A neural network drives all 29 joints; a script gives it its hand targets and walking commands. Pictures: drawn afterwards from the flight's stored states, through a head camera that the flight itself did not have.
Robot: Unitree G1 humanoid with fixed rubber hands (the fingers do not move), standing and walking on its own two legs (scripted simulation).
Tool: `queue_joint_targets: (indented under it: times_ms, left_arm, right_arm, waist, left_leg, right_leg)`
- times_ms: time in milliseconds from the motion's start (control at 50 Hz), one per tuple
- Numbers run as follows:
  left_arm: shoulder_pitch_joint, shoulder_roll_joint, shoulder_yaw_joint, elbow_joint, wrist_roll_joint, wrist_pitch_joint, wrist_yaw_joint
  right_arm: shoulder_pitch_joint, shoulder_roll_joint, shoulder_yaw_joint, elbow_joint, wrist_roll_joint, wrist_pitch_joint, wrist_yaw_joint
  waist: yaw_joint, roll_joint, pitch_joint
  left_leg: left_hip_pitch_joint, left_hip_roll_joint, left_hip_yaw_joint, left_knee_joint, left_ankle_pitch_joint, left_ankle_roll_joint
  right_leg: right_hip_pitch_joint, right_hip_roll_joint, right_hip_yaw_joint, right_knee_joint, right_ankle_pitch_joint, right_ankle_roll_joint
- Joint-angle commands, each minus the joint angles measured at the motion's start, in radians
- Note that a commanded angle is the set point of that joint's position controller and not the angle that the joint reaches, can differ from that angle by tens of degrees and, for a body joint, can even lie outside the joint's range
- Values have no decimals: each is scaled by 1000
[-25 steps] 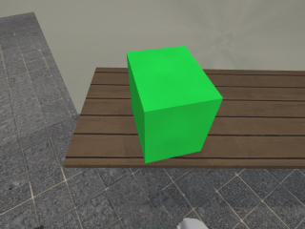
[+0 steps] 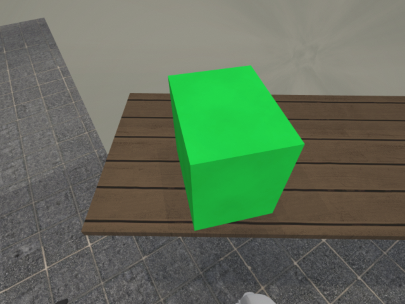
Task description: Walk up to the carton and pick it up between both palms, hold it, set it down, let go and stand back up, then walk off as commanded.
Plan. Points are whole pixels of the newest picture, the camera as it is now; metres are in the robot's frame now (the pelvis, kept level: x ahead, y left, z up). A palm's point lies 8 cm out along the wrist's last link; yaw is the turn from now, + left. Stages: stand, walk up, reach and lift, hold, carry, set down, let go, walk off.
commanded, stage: walk up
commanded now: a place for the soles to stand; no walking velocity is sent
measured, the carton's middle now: (222, 147) +0.51 -0.04 -0.04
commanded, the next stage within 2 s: reach and lift in 1.84 s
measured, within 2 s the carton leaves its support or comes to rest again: neither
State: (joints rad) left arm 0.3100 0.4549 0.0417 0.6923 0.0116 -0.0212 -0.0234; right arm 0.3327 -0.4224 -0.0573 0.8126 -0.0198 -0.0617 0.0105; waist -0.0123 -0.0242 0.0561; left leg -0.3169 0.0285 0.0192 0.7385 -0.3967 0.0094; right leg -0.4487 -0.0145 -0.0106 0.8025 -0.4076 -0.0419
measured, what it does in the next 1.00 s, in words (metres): stands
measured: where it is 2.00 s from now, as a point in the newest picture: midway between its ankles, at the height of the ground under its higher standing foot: outside the picture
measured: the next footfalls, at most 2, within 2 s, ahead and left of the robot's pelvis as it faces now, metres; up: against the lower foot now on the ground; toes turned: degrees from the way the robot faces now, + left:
none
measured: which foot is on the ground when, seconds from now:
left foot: down 0.00-1.00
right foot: down 0.00-1.00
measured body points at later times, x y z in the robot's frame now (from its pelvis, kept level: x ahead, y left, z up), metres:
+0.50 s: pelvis +0.04 +0.00 +0.00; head +0.08 +0.01 +0.45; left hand +0.15 +0.32 -0.09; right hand +0.11 -0.33 -0.09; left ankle +0.01 +0.12 -0.71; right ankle +0.08 -0.13 -0.71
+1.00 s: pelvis +0.04 +0.00 +0.00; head +0.05 +0.01 +0.45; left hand +0.16 +0.33 -0.09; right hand +0.10 -0.33 -0.09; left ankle +0.04 +0.14 -0.71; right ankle +0.08 -0.13 -0.71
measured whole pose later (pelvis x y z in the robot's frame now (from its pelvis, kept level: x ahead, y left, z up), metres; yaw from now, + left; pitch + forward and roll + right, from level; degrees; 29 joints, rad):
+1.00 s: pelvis +0.04 +0.00 +0.00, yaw -1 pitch -1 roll +0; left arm 0.27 0.46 0.04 0.70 0.01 -0.02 -0.01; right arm 0.29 -0.42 -0.05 0.82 -0.02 -0.06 0.00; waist -0.02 -0.03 0.05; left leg -0.32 0.04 0.02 0.74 -0.40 0.00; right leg -0.39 -0.01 0.02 0.74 -0.38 -0.01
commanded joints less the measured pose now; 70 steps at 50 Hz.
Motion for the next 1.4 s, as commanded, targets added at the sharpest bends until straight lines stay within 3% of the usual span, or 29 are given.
queue_joint_targets:
  times_ms: [0,60,80,120,140,200,260,300,340,420,480,540,600,640,680,700,800,820,840,860,880,940,980,1020,1060,1160,1260,1280,1380]
  left_arm:
    - [-60,156,52,-14,8,-16,3]
    - [27,125,52,21,10,-43,12]
    - [55,144,67,32,19,-48,20]
    - [43,242,76,4,19,-62,24]
    - [41,232,69,-8,12,-56,20]
    - [-52,190,51,-12,10,-29,19]
    - [-77,128,35,-18,-3,-23,15]
    - [-79,143,35,-19,-2,-34,17]
    - [-37,168,47,0,8,-57,18]
    - [23,200,60,0,-2,-50,32]
    - [-57,163,34,-19,-1,-36,32]
    - [-104,124,38,-28,-8,-20,32]
    - [-53,114,42,-19,-2,-38,19]
    - [51,166,64,19,10,-51,24]
    - [92,237,82,3,10,-60,27]
    - [50,253,74,1,12,-52,30]
    - [-129,185,48,-27,11,-18,24]
    - [-161,150,44,-36,4,-10,20]
    - [-149,87,33,-49,1,-2,16]
    - [-147,144,53,-28,6,8,23]
    - [-131,172,52,-24,0,7,25]
    - [-14,133,55,34,1,-10,5]
    - [12,135,60,46,10,-29,18]
    - [-43,217,66,19,25,-45,22]
    - [-93,230,59,-4,14,-39,27]
    - [-98,133,37,9,-3,-17,15]
    - [-71,169,44,18,8,-38,18]
    - [-83,175,48,9,10,-38,21]
    - [-122,154,35,11,-3,-20,22]
  right_arm:
    - [-53,-277,-61,-57,-12,-29,-27]
    - [-74,-249,-49,-64,-5,-9,-13]
    - [-58,-195,-31,-76,2,-6,-13]
    - [-17,-134,-11,-88,18,3,-15]
    - [-21,-180,-23,-71,20,7,-21]
    - [18,-172,-32,-21,4,-16,-17]
    - [-3,-273,-51,-39,-2,-25,-22]
    - [-54,-274,-51,-43,0,-21,-18]
    - [-44,-224,-36,-57,5,-18,-16]
    - [-34,-156,-19,-61,18,-9,-29]
    - [6,-178,-28,-43,8,-22,-29]
    - [3,-278,-56,-39,4,-22,-30]
    - [-60,-273,-55,-64,-2,-6,-22]
    - [-65,-207,-39,-71,10,-3,-21]
    - [-72,-142,-17,-104,26,12,-27]
    - [-91,-170,-27,-95,14,17,-29]
    - [56,-180,-38,10,5,-3,-14]
    - [86,-209,-53,20,-13,-7,-25]
    - [76,-292,-63,3,-33,-17,-29]
    - [-8,-324,-62,-13,-19,-16,-32]
    - [-60,-323,-56,-32,-12,-15,-31]
    - [-171,-284,-50,-55,-14,-16,-20]
    - [-116,-230,-32,-57,-5,-7,-13]
    - [-97,-151,-14,-69,12,3,-17]
    - [-56,-184,-20,-34,8,7,-23]
    - [-97,-254,-30,-21,-1,-23,-22]
    - [-136,-201,-22,-49,9,-13,-21]
    - [-122,-196,-19,-50,12,-11,-24]
    - [-134,-235,-20,-33,7,-11,-24]
  waist:
    - [7,138,95]
    - [43,193,-46]
    - [56,106,-75]
    - [14,-156,-115]
    - [21,-101,-115]
    - [-23,-81,-78]
    - [0,164,-4]
    - [14,160,20]
    - [18,111,-112]
    - [19,-48,-219]
    - [-20,-54,-148]
    - [-16,170,-8]
    - [22,191,-7]
    - [48,77,-134]
    - [56,-183,-157]
    - [46,-106,-113]
    - [-63,-103,-45]
    - [-75,-3,-20]
    - [-65,222,-17]
    - [-28,149,93]
    - [-12,144,128]
    - [44,155,33]
    - [52,113,-70]
    - [2,-124,-92]
    - [-12,-75,-55]
    - [22,80,-13]
    - [12,55,-113]
    - [1,-14,-117]
    - [7,70,-60]
  left_leg:
    - [19,274,-342,-380,66,201]
    - [-7,167,-122,-137,458,141]
    - [-76,155,-90,-52,421,105]
    - [-213,-14,9,132,-110,27]
    - [-183,-10,2,117,-247,36]
    - [14,-3,1,-193,-61,59]
    - [81,279,-364,-343,-3,176]
    - [58,251,-248,-250,300,180]
    - [51,126,-75,-83,515,93]
    - [-74,13,22,40,182,18]
    - [77,47,-68,-152,217,61]
    - [139,298,-323,-267,433,202]
    - [70,206,-151,-163,564,160]
    - [-42,118,-62,5,460,89]
    - [-229,-34,9,270,-237,24]
    - [-209,-10,-26,262,-318,30]
    - [116,-40,58,-205,15,31]
    - [134,13,-37,-274,-26,51]
    - [141,232,-439,-438,-226,129]
    - [-11,373,-541,-497,-298,217]
    - [-90,362,-509,-481,-276,246]
    - [-73,204,-192,-304,92,157]
    - [-87,169,-138,-158,261,108]
    - [-159,2,9,62,-55,18]
    - [-71,4,7,-32,-150,32]
    - [6,217,-265,-306,27,154]
    - [6,81,-51,-126,158,55]
    - [15,61,-42,-109,143,49]
    - [-16,144,-153,-222,173,91]
  right_leg:
    - [-101,-34,35,-4,-24,25]
    - [172,42,-43,-244,133,1]
    - [296,18,22,-264,212,-15]
    - [338,-254,479,-381,202,-162]
    - [319,-275,482,-367,158,-216]
    - [124,-196,286,-304,157,-132]
    - [-93,7,9,-50,8,7]
    - [-10,-9,0,-153,18,3]
    - [200,-37,82,-206,356,-43]
    - [373,-206,282,-156,654,-203]
    - [161,-152,188,-88,622,-116]
    - [-118,-5,-18,35,23,2]
    - [61,14,-49,-161,71,-24]
    - [320,-27,86,-233,259,-63]
    - [391,-321,519,-373,382,-239]
    - [305,-338,533,-376,310,-271]
    - [-6,-138,223,-283,127,-103]
    - [-76,-86,149,-155,38,-50]
    - [-219,22,91,42,-96,9]
    - [-206,21,70,117,-175,22]
    - [-150,-6,98,114,-145,14]
    - [108,4,-21,-138,12,11]
    - [260,25,17,-264,86,-6]
    - [257,-205,437,-385,134,-131]
    - [172,-232,405,-357,122,-180]
    - [23,-3,55,-96,100,0]
    - [169,-80,172,-204,359,-61]
    - [164,-94,193,-204,375,-75]
    - [122,-45,133,-150,301,-29]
